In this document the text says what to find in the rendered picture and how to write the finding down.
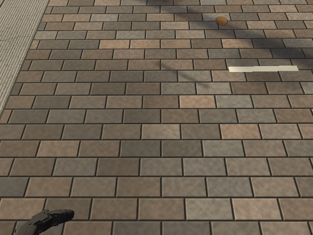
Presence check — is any robot left hand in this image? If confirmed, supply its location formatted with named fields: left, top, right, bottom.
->
left=15, top=209, right=74, bottom=235

